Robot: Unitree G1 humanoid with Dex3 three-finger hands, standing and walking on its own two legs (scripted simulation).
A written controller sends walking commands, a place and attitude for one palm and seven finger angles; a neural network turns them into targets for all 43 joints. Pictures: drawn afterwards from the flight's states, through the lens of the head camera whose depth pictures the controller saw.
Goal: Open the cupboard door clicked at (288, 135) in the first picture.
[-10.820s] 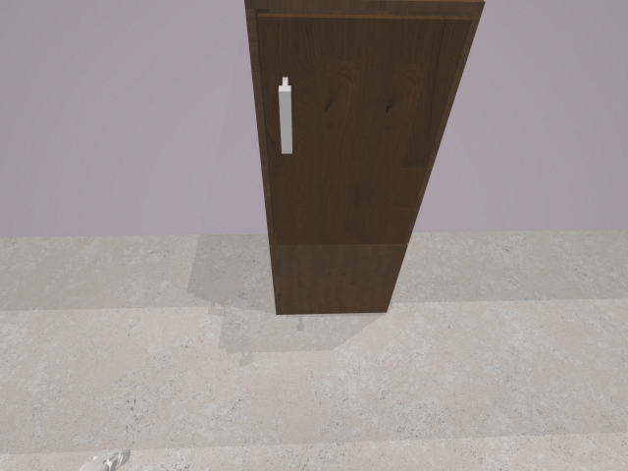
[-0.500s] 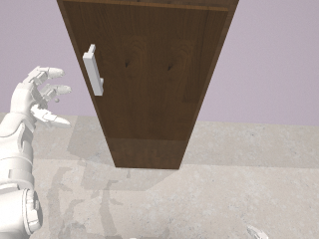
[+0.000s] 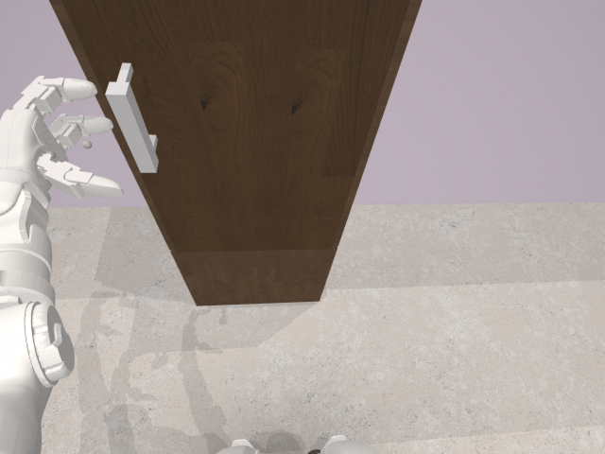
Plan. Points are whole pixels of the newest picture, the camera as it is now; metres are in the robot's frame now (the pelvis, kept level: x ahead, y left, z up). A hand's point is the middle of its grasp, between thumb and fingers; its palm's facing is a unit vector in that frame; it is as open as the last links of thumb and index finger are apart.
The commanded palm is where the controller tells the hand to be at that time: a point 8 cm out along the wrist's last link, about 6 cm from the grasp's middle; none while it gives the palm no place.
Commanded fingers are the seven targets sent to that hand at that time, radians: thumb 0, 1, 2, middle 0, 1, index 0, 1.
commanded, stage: move the hooked fingers beside the handle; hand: left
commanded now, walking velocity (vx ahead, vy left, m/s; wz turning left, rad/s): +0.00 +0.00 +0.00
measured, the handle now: (138, 121) +0.53 +0.20 +0.11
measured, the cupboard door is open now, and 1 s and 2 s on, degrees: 0 0 0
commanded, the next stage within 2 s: slide the fingers in behind the handle in 0.94 s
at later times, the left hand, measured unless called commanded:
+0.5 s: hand (65, 149) +0.47 +0.27 +0.11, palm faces +0.01 -1.00 +0.01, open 14.0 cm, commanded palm +0.45 +0.31 +0.10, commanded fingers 0.00 -0.50 0.30 -0.30 -1.20 -0.30 -1.20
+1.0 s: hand (88, 148) +0.47 +0.25 +0.11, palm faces +0.01 -1.00 +0.00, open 14.0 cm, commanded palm +0.45 +0.29 +0.10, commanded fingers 0.00 -0.50 0.30 -0.30 -1.20 -0.30 -1.20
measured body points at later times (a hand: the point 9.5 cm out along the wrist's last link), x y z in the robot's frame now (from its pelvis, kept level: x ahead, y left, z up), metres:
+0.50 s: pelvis +0.01 +0.00 +0.00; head +0.10 +0.03 +0.44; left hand +0.46 +0.32 +0.11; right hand +0.03 -0.28 -0.10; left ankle +0.00 +0.06 -0.71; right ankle +0.00 -0.10 -0.71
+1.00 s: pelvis +0.00 +0.01 +0.00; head +0.09 +0.03 +0.44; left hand +0.47 +0.30 +0.11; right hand +0.02 -0.26 -0.11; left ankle +0.00 +0.06 -0.71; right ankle +0.00 -0.10 -0.71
